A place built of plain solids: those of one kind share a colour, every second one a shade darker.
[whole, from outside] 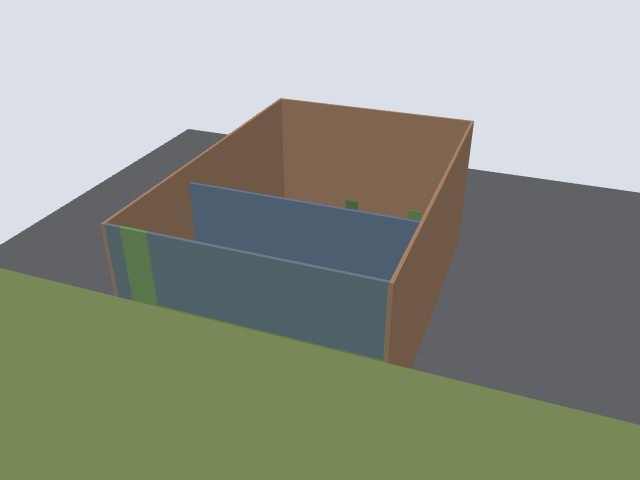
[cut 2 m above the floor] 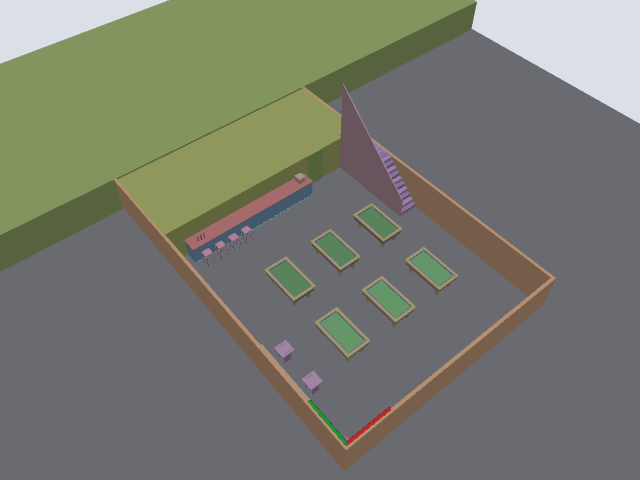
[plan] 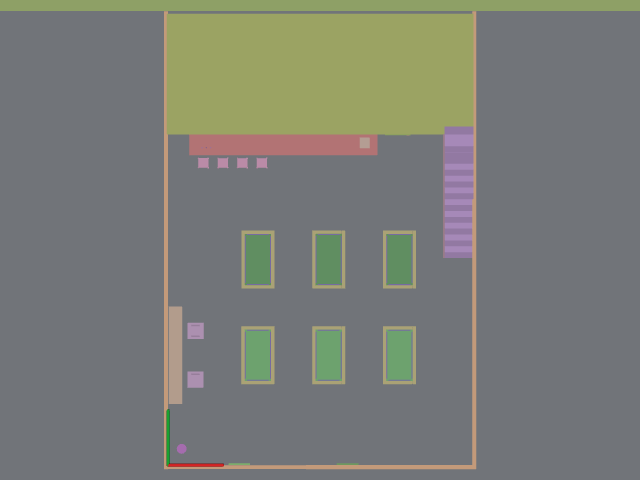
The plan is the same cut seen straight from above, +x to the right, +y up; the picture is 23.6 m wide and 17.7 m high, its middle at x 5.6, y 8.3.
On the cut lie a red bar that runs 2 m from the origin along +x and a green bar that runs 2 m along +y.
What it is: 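A billiard hall in the deep basement of an old town building, fitted out in the 1970s to 2010s; 11.2 x 16.6 m; the club room underground, without windows of its own, under a ceiling 2.80 m high; over the flight a stairwell up to the entrance level's ceiling, 7.69 m over the hall's floor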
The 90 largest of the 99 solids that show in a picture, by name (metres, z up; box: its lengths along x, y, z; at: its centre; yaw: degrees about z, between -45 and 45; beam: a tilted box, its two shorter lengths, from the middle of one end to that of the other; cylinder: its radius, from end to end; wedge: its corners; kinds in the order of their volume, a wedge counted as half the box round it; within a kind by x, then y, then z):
{
 "street_ground_1": {"box": [39.8, 12.65, 4.38], "at": [5.61, 23.07, 2.14]},
 "upper_1": {"box": [11.31, 4.45, 4.38], "at": [5.61, 14.41, 2.14]},
 "wall_1": {"box": [0.15, 16.89, 7.74], "at": [-0.07, 8.29, 3.82]},
 "wall_2": {"box": [4.32, 0.15, 7.74], "at": [2.01, -0.07, 3.82]},
 "wall_3": {"box": [1.5, 0.15, 7.74], "at": [4.62, -0.07, 3.82]},
 "wall_4": {"box": [6.29, 0.15, 7.74], "at": [8.21, -0.07, 3.82]},
 "wall_5": {"box": [0.15, 16.89, 7.74], "at": [11.29, 8.29, 3.82]},
 "stair_step_1": {"box": [1.07, 0.43, 0.23], "at": [10.72, 7.85, 0.07]},
 "stair_step_2": {"box": [1.07, 0.43, 0.43], "at": [10.72, 8.07, 0.17]},
 "stair_step_3": {"box": [1.07, 0.43, 0.63], "at": [10.72, 8.28, 0.26]},
 "stair_step_4": {"box": [1.07, 0.43, 0.83], "at": [10.72, 8.5, 0.36]},
 "stair_step_5": {"box": [1.07, 0.43, 1.02], "at": [10.72, 8.72, 0.46]},
 "stair_step_6": {"box": [1.07, 0.43, 1.22], "at": [10.72, 8.94, 0.56]},
 "stair_step_7": {"box": [1.07, 0.43, 1.42], "at": [10.72, 9.15, 0.66]},
 "stair_step_8": {"box": [1.07, 0.43, 1.62], "at": [10.72, 9.37, 0.76]},
 "stair_step_9": {"box": [1.07, 0.43, 1.81], "at": [10.72, 9.59, 0.86]},
 "stair_step_10": {"box": [1.07, 0.43, 2.01], "at": [10.72, 9.8, 0.96]},
 "stair_step_11": {"box": [1.07, 0.43, 2.21], "at": [10.72, 10.02, 1.05]},
 "stair_step_12": {"box": [1.07, 0.43, 2.41], "at": [10.72, 10.24, 1.15]},
 "stair_step_13": {"box": [1.07, 0.43, 2.6], "at": [10.72, 10.45, 1.25]},
 "stair_step_14": {"box": [1.07, 0.43, 2.8], "at": [10.72, 10.67, 1.35]},
 "stair_step_15": {"box": [1.07, 0.43, 3.0], "at": [10.72, 10.89, 1.45]},
 "stair_step_16": {"box": [1.07, 0.43, 3.2], "at": [10.72, 11.11, 1.55]},
 "stair_step_17": {"box": [1.07, 0.43, 3.39], "at": [10.72, 11.32, 1.65]},
 "stair_step_18": {"box": [1.07, 0.43, 3.79], "at": [10.72, 11.76, 1.84]},
 "stair_step_19": {"box": [1.07, 0.43, 3.98], "at": [10.72, 11.97, 1.94]},
 "stair_step_20": {"box": [1.07, 0.52, 4.18], "at": [10.72, 12.23, 2.04]},
 "entrance_wall_1": {"box": [10.14, 0.15, 3.41], "at": [5.07, 12.27, 5.99]},
 "counter_1": {"box": [6.9, 0.7, 1.05], "at": [4.25, 11.83, 0.47]},
 "window_wall_1": {"box": [9.31, 0.15, 3.36], "at": [4.66, 16.66, 6.01]},
 "window_wall_2": {"box": [0.7, 0.15, 3.36], "at": [10.86, 16.66, 6.01]},
 "table_frame_1": {"box": [1.12, 2.04, 0.23], "at": [3.31, 4.05, 0.61]},
 "table_frame_2": {"box": [1.12, 2.04, 0.23], "at": [3.31, 7.58, 0.61]},
 "table_frame_3": {"box": [1.12, 2.04, 0.23], "at": [5.92, 4.05, 0.61]},
 "table_frame_4": {"box": [1.12, 2.04, 0.23], "at": [5.92, 7.58, 0.61]},
 "table_frame_5": {"box": [1.12, 2.04, 0.23], "at": [8.53, 4.05, 0.61]},
 "table_frame_6": {"box": [1.12, 2.04, 0.23], "at": [8.53, 7.58, 0.61]},
 "stair_guard_1": {"wedge": [[10.14, 7.63, -0.02], [10.14, 7.63, 1.13], [10.14, 12.2, -0.02], [10.14, 12.2, 5.29], [10.2, 7.63, -0.02], [10.2, 7.63, 1.13], [10.2, 12.2, -0.02], [10.2, 12.2, 5.29]]},
 "street_door_wall_1": {"box": [1.2, 0.15, 3.36], "at": [9.91, 16.66, 6.01]},
 "table_bed_1": {"box": [0.99, 1.91, 0.045], "at": [3.31, 4.05, 0.75]},
 "table_bed_2": {"box": [0.99, 1.91, 0.045], "at": [3.31, 7.58, 0.75]},
 "table_bed_3": {"box": [0.99, 1.91, 0.045], "at": [5.92, 4.05, 0.75]},
 "table_bed_4": {"box": [0.99, 1.91, 0.045], "at": [5.92, 7.58, 0.75]},
 "table_bed_5": {"box": [0.99, 1.91, 0.045], "at": [8.53, 4.05, 0.75]},
 "table_bed_6": {"box": [0.99, 1.91, 0.045], "at": [8.53, 7.58, 0.75]},
 "bench_upholstered_1": {"box": [0.5, 3.6, 0.25], "at": [0.27, 4.05, 0.33]},
 "table_rail_1": {"box": [0.12, 2.14, 0.09], "at": [2.76, 4.05, 0.77]},
 "table_rail_2": {"box": [0.12, 2.14, 0.09], "at": [2.76, 7.58, 0.77]},
 "table_rail_3": {"box": [0.97, 0.12, 0.09], "at": [3.31, 3.04, 0.77]},
 "table_rail_4": {"box": [0.97, 0.12, 0.09], "at": [3.31, 5.06, 0.77]},
 "table_rail_5": {"box": [0.97, 0.12, 0.09], "at": [3.31, 6.57, 0.77]},
 "table_rail_6": {"box": [0.97, 0.12, 0.09], "at": [3.31, 8.59, 0.77]},
 "table_rail_7": {"box": [0.12, 2.14, 0.09], "at": [3.86, 4.05, 0.77]},
 "table_rail_8": {"box": [0.12, 2.14, 0.09], "at": [3.86, 7.58, 0.77]},
 "table_rail_9": {"box": [0.12, 2.14, 0.09], "at": [5.37, 4.05, 0.77]},
 "table_rail_10": {"box": [0.12, 2.14, 0.09], "at": [5.37, 7.58, 0.77]},
 "table_rail_11": {"box": [0.97, 0.12, 0.09], "at": [5.92, 3.04, 0.77]},
 "table_rail_12": {"box": [0.97, 0.12, 0.09], "at": [5.92, 5.06, 0.77]},
 "table_rail_13": {"box": [0.97, 0.12, 0.09], "at": [5.92, 6.57, 0.77]},
 "table_rail_14": {"box": [0.97, 0.12, 0.09], "at": [5.92, 8.59, 0.77]},
 "table_rail_15": {"box": [0.12, 2.14, 0.09], "at": [6.47, 4.05, 0.77]},
 "table_rail_16": {"box": [0.12, 2.14, 0.09], "at": [6.47, 7.58, 0.77]},
 "table_rail_17": {"box": [0.12, 2.14, 0.09], "at": [7.98, 4.05, 0.77]},
 "table_rail_18": {"box": [0.12, 2.14, 0.09], "at": [7.98, 7.58, 0.77]},
 "table_rail_19": {"box": [0.97, 0.12, 0.09], "at": [8.53, 3.04, 0.77]},
 "table_rail_20": {"box": [0.97, 0.12, 0.09], "at": [8.53, 5.06, 0.77]},
 "table_rail_21": {"box": [0.97, 0.12, 0.09], "at": [8.53, 6.57, 0.77]},
 "table_rail_22": {"box": [0.97, 0.12, 0.09], "at": [8.53, 8.59, 0.77]},
 "table_rail_23": {"box": [0.12, 2.14, 0.09], "at": [9.08, 4.05, 0.77]},
 "table_rail_24": {"box": [0.12, 2.14, 0.09], "at": [9.08, 7.58, 0.77]},
 "counter_top_1": {"box": [6.94, 0.78, 0.04], "at": [4.25, 11.81, 1.02]},
 "cue_rack_1": {"box": [0.8, 0.07, 1.49], "at": [2.62, 0.04, 1.0]},
 "cue_rack_2": {"box": [0.8, 0.07, 1.49], "at": [6.62, 0.04, 1.0]},
 "back_foot_1": {"box": [9.31, 0.15, 0.07], "at": [4.66, 16.66, 4.37]},
 "meeting_table_1": {"box": [0.6, 0.6, 0.07], "at": [1.01, 3.15, 0.68]},
 "meeting_table_2": {"box": [0.32, 0.06, 0.77], "at": [1.01, 4.75, 0.34]},
 "meeting_table_3": {"box": [0.6, 0.6, 0.07], "at": [1.01, 4.95, 0.68]},
 "service_door_1": {"box": [0.95, 0.03, 2.1], "at": [8.47, 12.18, 1.0]},
 "till_1": {"box": [0.38, 0.4, 0.3], "at": [7.25, 11.88, 1.19]},
 "back_corner_1": {"box": [0.04, 0.17, 3.21], "at": [0.0, 16.66, 5.93]},
 "back_corner_2": {"box": [0.04, 0.17, 3.21], "at": [11.21, 16.66, 5.93]},
 "plant_pot_1": {"cylinder": 0.18, "from": [0.5, 0.6, 0.0], "to": [0.5, 0.6, 0.38]},
 "bar_stool_1": {"box": [0.38, 0.36, 0.06], "at": [1.3, 11.14, 0.73]},
 "bar_stool_2": {"box": [0.38, 0.36, 0.06], "at": [2.02, 11.14, 0.73]},
 "bar_stool_3": {"box": [0.38, 0.36, 0.06], "at": [2.74, 11.14, 0.73]},
 "bar_stool_4": {"box": [0.38, 0.36, 0.06], "at": [3.46, 11.14, 0.73]},
 "counter_kick_1": {"box": [6.9, 0.012, 0.15], "at": [4.25, 11.47, 0.03]},
 "table_nose_1": {"box": [0.04, 1.73, 0.034], "at": [2.85, 4.05, 0.79]},
 "table_nose_2": {"box": [0.04, 1.73, 0.034], "at": [2.85, 7.58, 0.79]},
 "table_nose_3": {"box": [0.04, 1.73, 0.034], "at": [3.77, 4.05, 0.79]}
}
